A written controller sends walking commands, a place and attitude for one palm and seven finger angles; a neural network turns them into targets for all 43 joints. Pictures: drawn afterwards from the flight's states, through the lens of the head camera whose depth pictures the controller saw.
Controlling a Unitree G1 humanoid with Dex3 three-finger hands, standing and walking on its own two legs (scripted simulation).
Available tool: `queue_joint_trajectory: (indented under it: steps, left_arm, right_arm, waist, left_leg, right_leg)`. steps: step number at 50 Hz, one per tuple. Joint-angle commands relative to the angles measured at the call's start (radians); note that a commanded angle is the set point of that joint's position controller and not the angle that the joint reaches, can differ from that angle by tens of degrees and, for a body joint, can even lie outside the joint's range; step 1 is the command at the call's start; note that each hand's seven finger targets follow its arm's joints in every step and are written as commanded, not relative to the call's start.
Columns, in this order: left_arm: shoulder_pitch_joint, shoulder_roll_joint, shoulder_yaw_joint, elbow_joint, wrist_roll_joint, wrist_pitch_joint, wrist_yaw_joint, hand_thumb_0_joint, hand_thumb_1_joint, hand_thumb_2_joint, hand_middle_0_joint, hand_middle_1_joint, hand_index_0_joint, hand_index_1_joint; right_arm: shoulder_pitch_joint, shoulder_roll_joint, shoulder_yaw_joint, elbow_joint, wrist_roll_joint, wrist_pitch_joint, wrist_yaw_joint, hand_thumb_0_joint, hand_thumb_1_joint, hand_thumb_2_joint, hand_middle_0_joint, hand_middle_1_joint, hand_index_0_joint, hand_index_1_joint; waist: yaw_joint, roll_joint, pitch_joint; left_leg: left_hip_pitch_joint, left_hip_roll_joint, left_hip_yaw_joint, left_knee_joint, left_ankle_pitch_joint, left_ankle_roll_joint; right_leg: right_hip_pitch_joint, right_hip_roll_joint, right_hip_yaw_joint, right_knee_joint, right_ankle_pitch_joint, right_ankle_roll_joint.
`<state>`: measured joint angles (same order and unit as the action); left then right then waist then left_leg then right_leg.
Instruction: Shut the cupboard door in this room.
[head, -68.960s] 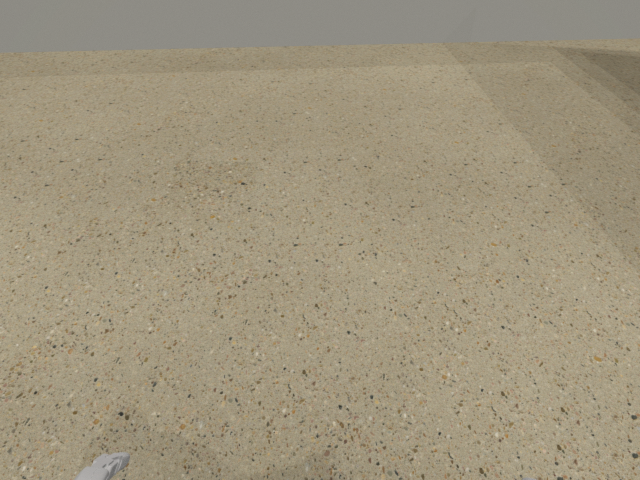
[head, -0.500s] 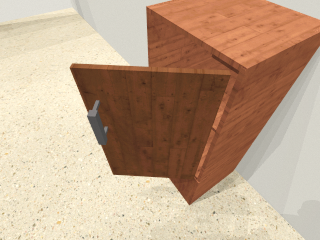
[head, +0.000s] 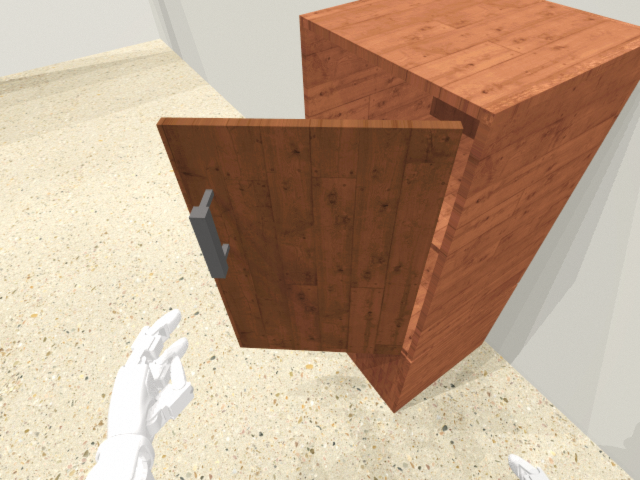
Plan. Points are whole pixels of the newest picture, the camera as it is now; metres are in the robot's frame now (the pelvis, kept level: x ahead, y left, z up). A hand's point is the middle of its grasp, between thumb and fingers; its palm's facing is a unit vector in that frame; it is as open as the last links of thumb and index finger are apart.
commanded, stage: raise the hand and make a fist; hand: left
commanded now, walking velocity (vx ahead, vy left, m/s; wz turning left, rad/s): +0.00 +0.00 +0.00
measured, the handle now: (214, 234) +0.45 +0.17 +0.05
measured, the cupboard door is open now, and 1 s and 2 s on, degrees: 52 52 52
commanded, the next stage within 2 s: bring the fist close to the handle in 1.70 s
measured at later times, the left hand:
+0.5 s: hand (205, 448) +0.18 +0.14 +0.00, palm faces -0.23 -0.97 -0.05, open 4.7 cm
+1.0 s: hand (137, 414) +0.20 +0.20 +0.05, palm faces +0.02 -1.00 -0.06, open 3.1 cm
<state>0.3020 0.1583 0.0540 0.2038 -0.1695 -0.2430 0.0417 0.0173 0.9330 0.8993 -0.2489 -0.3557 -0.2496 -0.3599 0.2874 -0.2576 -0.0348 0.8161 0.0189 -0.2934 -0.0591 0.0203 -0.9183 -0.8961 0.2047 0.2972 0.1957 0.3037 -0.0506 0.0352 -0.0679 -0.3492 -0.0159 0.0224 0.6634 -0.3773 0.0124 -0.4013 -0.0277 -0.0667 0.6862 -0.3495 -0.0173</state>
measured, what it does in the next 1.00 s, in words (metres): stands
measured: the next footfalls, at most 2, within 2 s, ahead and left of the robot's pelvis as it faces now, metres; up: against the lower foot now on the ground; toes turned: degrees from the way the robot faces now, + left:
none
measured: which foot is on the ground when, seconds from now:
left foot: down 0.00-1.00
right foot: down 0.00-1.00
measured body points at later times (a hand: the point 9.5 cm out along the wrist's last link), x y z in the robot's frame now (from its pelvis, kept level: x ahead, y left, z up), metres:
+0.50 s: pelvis -0.06 +0.01 -0.07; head +0.00 +0.01 +0.37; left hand +0.18 +0.19 +0.00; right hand +0.15 -0.18 -0.15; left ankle -0.02 +0.11 -0.72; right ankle +0.00 -0.10 -0.72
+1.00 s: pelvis -0.02 +0.02 -0.04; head +0.02 +0.02 +0.41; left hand +0.19 +0.26 +0.05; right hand +0.17 -0.22 -0.09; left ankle -0.02 +0.11 -0.72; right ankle +0.00 -0.10 -0.72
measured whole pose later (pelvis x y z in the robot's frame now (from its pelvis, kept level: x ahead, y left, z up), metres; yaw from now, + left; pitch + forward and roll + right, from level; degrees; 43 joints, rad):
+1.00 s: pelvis -0.02 +0.02 -0.04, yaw +0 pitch +10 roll -2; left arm 0.45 0.27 0.16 -0.20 -0.29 -0.29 -0.20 0.02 0.90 0.90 -1.14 -1.32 -1.14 -1.33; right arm 0.26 -0.23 0.01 0.45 0.04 -0.20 -0.06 0.02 -0.91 -0.90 0.20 0.30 0.19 0.30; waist 0.01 0.02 -0.11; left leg -0.66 0.00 0.00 1.01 -0.51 0.03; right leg -0.68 -0.02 -0.09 0.95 -0.44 -0.01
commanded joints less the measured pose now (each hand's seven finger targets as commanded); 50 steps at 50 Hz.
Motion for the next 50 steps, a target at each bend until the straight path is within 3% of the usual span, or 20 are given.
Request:
queue_joint_trajectory:
  steps: [1,2,3,6,8,11,12,15,18,20,22,25,27,29,34,37,40,42,46,50]
  left_arm:
    - [0.384,-0.017,0.054,0.059,-0.071,-0.271,-0.233,0.0,0.9,0.9,-0.402,-0.52,-0.402,-0.52]
    - [0.422,0.048,0.122,0.093,-0.075,-0.323,-0.298,0.0,0.9,0.9,-0.42,-0.54,-0.42,-0.54]
    - [0.378,0.058,0.101,0.05,-0.073,-0.371,-0.361,0.0,0.9,0.9,-0.438,-0.56,-0.438,-0.56]
    - [0.217,0.172,0.166,-0.129,-0.061,-0.357,-0.383,0.0,0.9,0.9,-0.493,-0.62,-0.493,-0.62]
    - [0.061,0.201,0.173,-0.325,-0.078,-0.351,-0.336,0.0,0.9,0.9,-0.53,-0.66,-0.53,-0.66]
    - [-0.13,0.173,0.115,-0.625,-0.093,-0.426,-0.264,0.0,0.9,0.9,-0.585,-0.72,-0.585,-0.72]
    - [-0.201,0.169,0.085,-0.728,-0.094,-0.449,-0.25,0.0,0.9,0.9,-0.603,-0.74,-0.603,-0.74]
    - [-0.124,0.088,-0.05,-0.692,-0.088,-0.445,-0.273,0.0,0.9,0.9,-0.658,-0.8,-0.658,-0.8]
    - [-0.078,0.106,-0.085,-0.523,-0.068,-0.313,-0.329,0.0,0.9,0.9,-0.713,-0.86,-0.713,-0.86]
    - [0.03,0.142,-0.05,-0.395,-0.038,-0.163,-0.348,0.0,0.9,0.9,-0.75,-0.9,-0.75,-0.9]
    - [0.108,0.205,0.037,-0.341,-0.024,-0.015,-0.345,0.0,0.9,0.9,-0.787,-0.94,-0.787,-0.94]
    - [0.109,0.224,0.16,-0.514,-0.088,0.076,-0.285,0.0,0.9,0.9,-0.842,-1.0,-0.842,-1.0]
    - [0.116,0.221,0.231,-0.606,-0.133,0.035,-0.201,0.0,0.9,0.9,-0.878,-1.04,-0.878,-1.04]
    - [0.113,0.186,0.217,-0.651,-0.137,-0.055,-0.148,0.0,0.9,0.9,-0.915,-1.08,-0.915,-1.08]
    - [0.059,0.111,0.015,-0.567,-0.064,-0.241,-0.209,0.0,0.9,0.9,-1.007,-1.18,-1.007,-1.18]
    - [0.079,0.112,-0.04,-0.51,-0.071,-0.195,-0.308,0.0,0.9,0.9,-1.062,-1.24,-1.062,-1.24]
    - [0.101,0.239,0.096,-0.565,-0.081,-0.119,-0.33,0.0,0.9,0.9,-1.117,-1.3,-1.117,-1.3]
    - [0.101,0.314,0.22,-0.618,-0.095,-0.096,-0.29,0.0,0.9,0.9,-1.153,-1.34,-1.153,-1.34]
    - [0.111,0.219,0.229,-0.67,-0.159,-0.12,-0.223,0.0,0.9,0.9,-1.227,-1.42,-1.227,-1.42]
    - [0.086,0.147,0.107,-0.554,-0.125,-0.108,-0.258,0.0,0.9,0.9,-1.3,-1.5,-1.3,-1.5]
  right_arm:
    - [-0.105,-0.096,-0.052,-0.268,-0.02,-0.059,0.049,0.0,-0.9,-0.9,0.2,0.3,0.2,0.3]
    - [-0.111,-0.104,-0.065,-0.292,-0.017,-0.044,0.067,0.0,-0.9,-0.9,0.2,0.3,0.2,0.3]
    - [-0.131,-0.11,-0.063,-0.331,-0.017,-0.033,0.081,0.0,-0.9,-0.9,0.2,0.3,0.2,0.3]
    - [-0.184,-0.111,-0.061,-0.435,-0.007,-0.003,0.077,0.0,-0.9,-0.9,0.2,0.3,0.2,0.3]
    - [-0.174,-0.108,-0.054,-0.485,-0.009,0.007,0.068,0.0,-0.9,-0.9,0.2,0.3,0.2,0.3]
    - [-0.145,-0.096,-0.04,-0.492,-0.015,-0.003,0.051,0.0,-0.9,-0.9,0.2,0.3,0.2,0.3]
    - [-0.137,-0.097,-0.033,-0.485,-0.019,-0.006,0.041,0.0,-0.9,-0.9,0.2,0.3,0.2,0.3]
    - [-0.102,-0.121,-0.022,-0.451,-0.011,-0.022,0.021,0.0,-0.9,-0.9,0.2,0.3,0.2,0.3]
    - [-0.086,-0.133,-0.008,-0.443,0.009,-0.013,0.001,0.0,-0.9,-0.9,0.2,0.3,0.2,0.3]
    - [-0.075,-0.132,-0.007,-0.465,0.027,0.013,-0.005,0.0,-0.9,-0.9,0.2,0.3,0.2,0.3]
    - [-0.104,-0.129,-0.006,-0.506,0.041,0.049,-0.007,0.0,-0.9,-0.9,0.2,0.3,0.2,0.3]
    - [-0.144,-0.092,0.006,-0.567,0.036,0.083,-0.012,0.0,-0.9,-0.9,0.2,0.3,0.2,0.3]
    - [-0.152,-0.067,0.015,-0.561,0.025,0.081,-0.018,0.0,-0.9,-0.9,0.2,0.3,0.2,0.3]
    - [-0.111,-0.056,0.018,-0.539,0.014,0.064,-0.015,0.0,-0.9,-0.9,0.2,0.3,0.2,0.3]
    - [-0.064,-0.102,0.011,-0.469,-0.004,0.013,0.008,0.0,-0.9,-0.9,0.2,0.3,0.2,0.3]
    - [-0.048,-0.129,0.0,-0.479,0.017,-0.006,0.003,0.0,-0.9,-0.9,0.2,0.3,0.2,0.3]
    - [-0.043,-0.133,-0.011,-0.499,0.029,0.0,-0.011,0.0,-0.9,-0.9,0.2,0.3,0.2,0.3]
    - [-0.056,-0.117,-0.01,-0.5,0.024,0.017,-0.018,0.0,-0.9,-0.9,0.2,0.3,0.2,0.3]
    - [-0.056,-0.082,0.004,-0.503,0.02,0.04,-0.014,0.0,-0.9,-0.9,0.2,0.3,0.2,0.3]
    - [-0.035,-0.106,0.01,-0.486,0.016,0.052,0.001,0.0,-0.9,-0.9,0.2,0.3,0.2,0.3]
  waist:
    - [0.119,-0.409,0.006]
    - [0.139,-0.31,-0.049]
    - [0.129,-0.227,-0.081]
    - [0.148,0.018,-0.15]
    - [0.126,0.109,-0.219]
    - [0.055,0.166,-0.296]
    - [0.024,0.144,-0.317]
    - [-0.025,0.084,-0.285]
    - [-0.044,0.02,-0.178]
    - [-0.007,-0.069,-0.135]
    - [0.063,-0.079,-0.17]
    - [0.125,-0.081,-0.278]
    - [0.146,-0.065,-0.295]
    - [0.13,-0.047,-0.267]
    - [0.02,0.018,-0.146]
    - [0.001,0.003,-0.132]
    - [0.047,-0.018,-0.237]
    - [0.091,0.024,-0.283]
    - [0.099,0.054,-0.251]
    - [0.036,0.012,-0.143]
  left_leg:
    - [-0.321,-0.028,-0.02,0.108,0.116,-0.032]
    - [-0.335,-0.034,-0.01,0.149,0.134,-0.043]
    - [-0.361,-0.041,-0.002,0.189,0.132,-0.042]
    - [-0.416,-0.046,0.035,0.247,0.074,-0.013]
    - [-0.408,-0.033,0.016,0.267,0.029,-0.003]
    - [-0.352,-0.014,-0.032,0.324,-0.018,0.013]
    - [-0.339,-0.005,-0.052,0.338,-0.017,0.017]
    - [-0.348,0.01,-0.083,0.36,-0.024,0.023]
    - [-0.435,0.012,-0.095,0.349,-0.127,0.023]
    - [-0.485,0.012,-0.092,0.295,-0.193,0.02]
    - [-0.479,0.001,-0.077,0.241,-0.181,0.02]
    - [-0.412,-0.016,-0.057,0.201,-0.077,0.01]
    - [-0.38,-0.01,-0.058,0.196,0.002,0.003]
    - [-0.353,0.001,-0.063,0.182,0.066,-0.003]
    - [-0.365,0.015,-0.079,0.234,0.02,-0.001]
    - [-0.356,0.012,-0.09,0.212,-0.051,0.008]
    - [-0.316,0.005,-0.08,0.186,0.006,0.012]
    - [-0.284,0.003,-0.074,0.171,0.085,0.006]
    - [-0.226,0.006,-0.066,0.156,0.242,-0.015]
    - [-0.232,0.017,-0.068,0.163,0.234,-0.012]
  right_leg:
    - [-0.08,-0.019,0.057,0.042,0.138,0.012]
    - [-0.054,-0.032,0.082,0.093,0.204,-0.002]
    - [-0.07,-0.038,0.092,0.135,0.217,-0.014]
    - [-0.169,-0.02,0.109,0.2,0.04,-0.031]
    - [-0.227,-0.007,0.106,0.225,-0.067,-0.03]
    - [-0.333,0.016,0.095,0.249,-0.119,-0.024]
    - [-0.361,0.027,0.082,0.274,-0.1,-0.024]
    - [-0.41,0.04,0.06,0.282,-0.086,-0.019]
    - [-0.412,0.037,0.066,0.233,-0.182,-0.009]
    - [-0.372,0.027,0.073,0.177,-0.269,-0.001]
    - [-0.29,0.021,0.072,0.159,-0.285,-0.004]
    - [-0.138,0.012,0.063,0.15,-0.203,0.0]
    - [-0.095,0.026,0.039,0.166,-0.111,-0.007]
    - [-0.12,0.034,0.012,0.191,-0.006,-0.014]
    - [-0.313,0.033,0.003,0.226,-0.046,-0.014]
    - [-0.299,0.028,0.022,0.176,-0.1,-0.012]
    - [-0.194,0.022,0.033,0.148,-0.068,-0.011]
    - [-0.126,0.03,0.02,0.169,0.02,-0.017]
    - [-0.084,0.042,-0.008,0.182,0.194,-0.017]
    - [-0.153,0.046,-0.016,0.161,0.199,-0.007]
